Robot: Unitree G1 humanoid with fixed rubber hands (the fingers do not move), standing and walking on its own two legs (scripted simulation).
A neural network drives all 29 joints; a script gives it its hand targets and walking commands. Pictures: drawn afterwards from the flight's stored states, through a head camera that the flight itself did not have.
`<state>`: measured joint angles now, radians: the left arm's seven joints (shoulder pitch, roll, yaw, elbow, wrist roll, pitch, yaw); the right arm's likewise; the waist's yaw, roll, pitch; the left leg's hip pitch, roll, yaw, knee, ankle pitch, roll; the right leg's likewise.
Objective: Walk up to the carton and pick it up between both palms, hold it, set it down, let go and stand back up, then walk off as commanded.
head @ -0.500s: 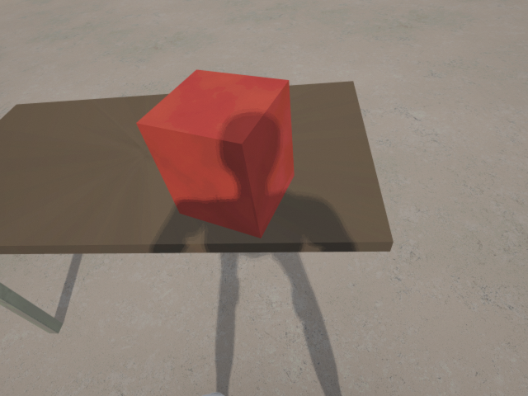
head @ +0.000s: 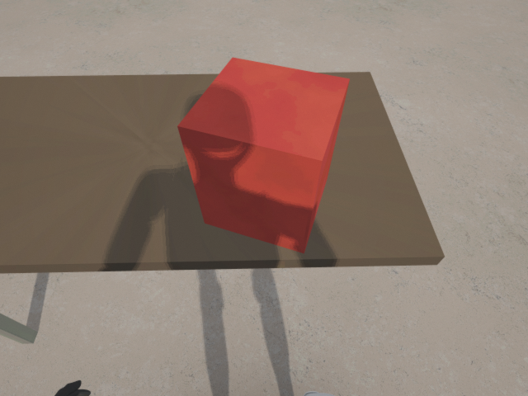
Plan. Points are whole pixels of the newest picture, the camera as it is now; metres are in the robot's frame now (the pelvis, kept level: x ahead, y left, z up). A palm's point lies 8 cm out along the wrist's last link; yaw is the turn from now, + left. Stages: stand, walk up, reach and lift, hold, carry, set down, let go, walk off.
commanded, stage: walk up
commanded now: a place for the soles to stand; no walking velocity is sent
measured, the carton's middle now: (269, 158) +0.51 -0.02 +0.05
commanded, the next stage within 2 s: none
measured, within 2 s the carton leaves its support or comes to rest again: neither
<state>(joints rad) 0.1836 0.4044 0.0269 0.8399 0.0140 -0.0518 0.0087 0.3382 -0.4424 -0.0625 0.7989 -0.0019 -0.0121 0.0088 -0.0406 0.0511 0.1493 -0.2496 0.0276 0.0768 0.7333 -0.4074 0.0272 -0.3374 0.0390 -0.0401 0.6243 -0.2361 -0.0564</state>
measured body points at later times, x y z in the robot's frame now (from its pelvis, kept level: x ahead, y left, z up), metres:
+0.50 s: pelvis +0.00 +0.02 +0.00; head +0.03 +0.02 +0.45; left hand +0.10 +0.36 -0.11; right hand +0.05 -0.35 -0.08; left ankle +0.03 +0.17 -0.72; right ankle +0.00 -0.12 -0.72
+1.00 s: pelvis +0.03 +0.00 +0.02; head +0.04 -0.01 +0.47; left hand +0.17 +0.30 -0.09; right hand +0.10 -0.32 -0.10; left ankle +0.04 +0.14 -0.72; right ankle +0.00 -0.12 -0.72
